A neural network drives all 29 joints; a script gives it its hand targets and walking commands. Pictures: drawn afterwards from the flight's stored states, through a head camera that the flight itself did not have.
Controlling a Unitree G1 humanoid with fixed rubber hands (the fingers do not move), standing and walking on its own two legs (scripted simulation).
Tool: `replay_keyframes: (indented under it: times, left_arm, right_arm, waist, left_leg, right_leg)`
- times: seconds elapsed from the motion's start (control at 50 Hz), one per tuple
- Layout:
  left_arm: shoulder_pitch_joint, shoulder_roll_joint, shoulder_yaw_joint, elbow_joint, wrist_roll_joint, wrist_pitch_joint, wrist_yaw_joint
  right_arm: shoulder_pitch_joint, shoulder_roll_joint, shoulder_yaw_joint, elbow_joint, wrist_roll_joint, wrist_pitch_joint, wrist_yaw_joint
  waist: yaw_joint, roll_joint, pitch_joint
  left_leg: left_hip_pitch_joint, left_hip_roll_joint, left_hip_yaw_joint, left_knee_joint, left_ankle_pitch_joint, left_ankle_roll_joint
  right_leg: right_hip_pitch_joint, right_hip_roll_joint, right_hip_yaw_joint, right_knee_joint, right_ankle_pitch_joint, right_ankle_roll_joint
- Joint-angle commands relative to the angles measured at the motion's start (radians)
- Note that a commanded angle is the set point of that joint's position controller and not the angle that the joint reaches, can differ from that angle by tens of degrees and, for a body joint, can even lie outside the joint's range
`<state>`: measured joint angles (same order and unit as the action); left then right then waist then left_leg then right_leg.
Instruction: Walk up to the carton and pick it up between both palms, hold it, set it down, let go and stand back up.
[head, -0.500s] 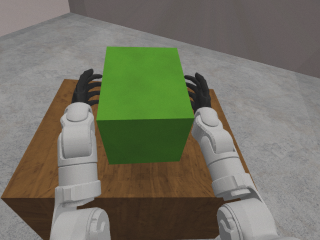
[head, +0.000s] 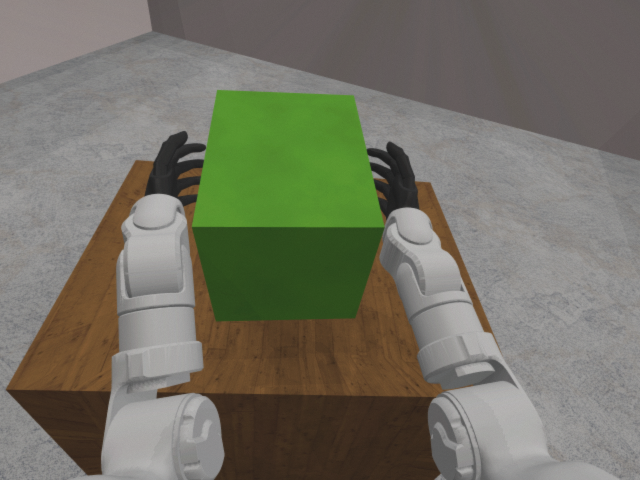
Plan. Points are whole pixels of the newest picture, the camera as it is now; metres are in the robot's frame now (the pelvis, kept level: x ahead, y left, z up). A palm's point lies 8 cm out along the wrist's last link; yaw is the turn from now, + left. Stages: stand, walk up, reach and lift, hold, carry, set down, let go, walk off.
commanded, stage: hold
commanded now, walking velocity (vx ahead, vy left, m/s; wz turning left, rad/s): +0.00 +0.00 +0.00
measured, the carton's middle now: (286, 205) +0.42 +0.01 +0.15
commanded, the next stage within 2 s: set down in 0.58 s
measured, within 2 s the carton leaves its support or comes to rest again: neither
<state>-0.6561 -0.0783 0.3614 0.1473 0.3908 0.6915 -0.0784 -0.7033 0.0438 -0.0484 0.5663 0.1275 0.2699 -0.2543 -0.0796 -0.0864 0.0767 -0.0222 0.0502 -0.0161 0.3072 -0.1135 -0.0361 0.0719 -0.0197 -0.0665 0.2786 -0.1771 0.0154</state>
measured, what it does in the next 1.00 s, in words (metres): stands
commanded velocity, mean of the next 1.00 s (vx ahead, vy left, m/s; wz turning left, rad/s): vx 0.00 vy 0.00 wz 0.00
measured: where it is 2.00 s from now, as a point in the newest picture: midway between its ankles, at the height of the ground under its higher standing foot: outside the picture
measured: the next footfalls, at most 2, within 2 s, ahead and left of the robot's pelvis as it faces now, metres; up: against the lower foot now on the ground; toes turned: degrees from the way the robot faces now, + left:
none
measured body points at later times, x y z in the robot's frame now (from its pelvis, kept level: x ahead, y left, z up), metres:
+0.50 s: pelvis +0.00 +0.01 +0.00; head -0.03 +0.05 +0.45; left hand +0.38 +0.15 +0.19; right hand +0.38 -0.13 +0.18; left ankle +0.05 +0.14 -0.75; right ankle +0.00 -0.12 -0.75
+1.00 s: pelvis +0.01 +0.01 +0.00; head -0.03 +0.04 +0.45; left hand +0.40 +0.15 +0.18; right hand +0.37 -0.13 +0.16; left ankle +0.05 +0.14 -0.75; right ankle +0.00 -0.12 -0.75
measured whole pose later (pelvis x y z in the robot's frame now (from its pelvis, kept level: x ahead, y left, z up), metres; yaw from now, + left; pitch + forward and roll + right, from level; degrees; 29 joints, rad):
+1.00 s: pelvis +0.01 +0.01 +0.00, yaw +0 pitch -11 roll +0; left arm -0.67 -0.13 0.41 0.29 0.46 0.44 -0.15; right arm -0.57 0.13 -0.20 0.60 -0.07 -0.02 -0.22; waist -0.04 -0.07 0.10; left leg 0.03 0.03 0.00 0.27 -0.11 -0.02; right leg 0.12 -0.04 -0.06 0.25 -0.18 0.03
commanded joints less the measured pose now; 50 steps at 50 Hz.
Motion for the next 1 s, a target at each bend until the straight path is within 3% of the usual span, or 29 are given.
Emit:
replay_keyframes:
  times: [0.0,0.24,0.38,0.54,0.56,0.58,0.64,0.66,0.68,0.74,0.78,0.88,0.98]
  left_arm:
    - [-0.545,-0.481,-0.473,-0.046,-0.131,-0.044,-0.128]
    - [-0.526,-0.505,-0.551,-0.122,-0.154,-0.029,-0.1]
    - [-0.511,-0.498,-0.544,-0.125,-0.15,-0.022,-0.099]
    - [-0.528,-0.477,-0.493,-0.079,-0.134,-0.024,-0.111]
    - [-0.528,-0.478,-0.491,-0.078,-0.136,-0.025,-0.113]
    - [-0.504,-0.5,-0.511,-0.127,-0.133,-0.011,-0.112]
    - [-0.5,-0.494,-0.518,-0.154,-0.139,-0.012,-0.121]
    - [-0.505,-0.489,-0.514,-0.148,-0.14,-0.02,-0.125]
    - [-0.495,-0.496,-0.537,-0.121,-0.159,-0.045,-0.138]
    - [-0.496,-0.455,-0.432,0.019,-0.098,-0.109,-0.167]
    - [-0.485,-0.443,-0.371,0.087,-0.066,-0.151,-0.192]
    - [-0.448,-0.449,-0.302,0.185,-0.017,-0.234,-0.217]
    - [-0.41,-0.481,-0.334,0.192,-0.024,-0.296,-0.198]
  right_arm:
    - [-0.714,0.511,0.375,-0.28,0.076,-0.06,0.096]
    - [-0.681,0.461,0.368,-0.319,0.088,-0.054,0.114]
    - [-0.674,0.459,0.368,-0.327,0.085,-0.043,0.118]
    - [-0.702,0.486,0.372,-0.31,0.074,-0.04,0.114]
    - [-0.713,0.495,0.377,-0.32,0.076,-0.044,0.113]
    - [-0.69,0.48,0.41,-0.31,0.107,-0.047,0.124]
    - [-0.706,0.471,0.431,-0.339,0.125,-0.069,0.121]
    - [-0.709,0.475,0.426,-0.343,0.116,-0.078,0.118]
    - [-0.689,0.495,0.397,-0.408,0.082,-0.119,0.103]
    - [-0.653,0.496,0.312,-0.31,-0.023,-0.167,0.116]
    - [-0.62,0.49,0.25,-0.259,-0.088,-0.215,0.136]
    - [-0.582,0.462,0.193,-0.211,-0.196,-0.349,0.161]
    - [-0.553,0.433,0.223,-0.19,-0.211,-0.452,0.157]
  waist:
    - [-0.013,0.078,-0.381]
    - [-0.032,0.139,-0.389]
    - [-0.026,0.126,-0.381]
    - [-0.001,0.083,-0.365]
    - [0.003,0.077,-0.377]
    - [0.01,0.114,-0.397]
    - [0.007,0.087,-0.411]
    - [0.004,0.075,-0.406]
    - [-0.038,0.067,-0.437]
    - [-0.009,0.042,-0.296]
    - [0.006,0.04,-0.231]
    - [0.032,0.047,-0.212]
    - [0.035,0.039,-0.266]
  left_leg:
    - [0.167,-0.101,0.078,0.009,0.147,0.03]
    - [0.206,-0.076,0.066,0.023,0.223,-0.008]
    - [0.191,-0.074,0.068,0.016,0.217,-0.004]
    - [0.155,-0.086,0.083,-0.004,0.134,0.027]
    - [0.155,-0.089,0.084,-0.002,0.136,0.031]
    - [0.186,-0.074,0.086,0.002,0.212,0.023]
    - [0.202,-0.082,0.085,0.017,0.278,0.018]
    - [0.192,-0.084,0.086,0.012,0.255,0.023]
    - [0.179,-0.106,0.091,0.021,0.178,0.02]
    - [0.098,-0.106,0.115,-0.054,-0.046,0.064]
    - [0.053,-0.103,0.128,-0.089,-0.123,0.081]
    - [0.044,-0.091,0.149,-0.097,-0.115,0.082]
    - [0.095,-0.079,0.152,-0.066,0.017,0.057]
  right_leg:
    - [-0.009,0.065,-0.049,-0.032,0.212,0.043]
    - [-0.047,0.087,-0.063,-0.029,0.128,0.013]
    - [-0.03,0.087,-0.06,-0.025,0.134,0.014]
    - [-0.024,0.073,-0.049,-0.032,0.134,0.026]
    - [-0.019,0.071,-0.047,-0.033,0.149,0.029]
    - [0.031,0.074,-0.034,-0.023,0.196,0.03]
    - [0.072,0.073,-0.034,-0.017,0.292,0.044]
    - [0.077,0.068,-0.032,-0.018,0.295,0.049]
    - [0.056,0.065,-0.055,-0.029,0.276,0.057]
    - [0.027,0.039,-0.054,-0.055,0.158,0.065]
    - [0.016,0.029,-0.059,-0.07,0.043,0.057]
    - [0.038,0.029,-0.076,-0.078,0.031,0.043]
    - [0.063,0.046,-0.099,-0.069,0.15,0.036]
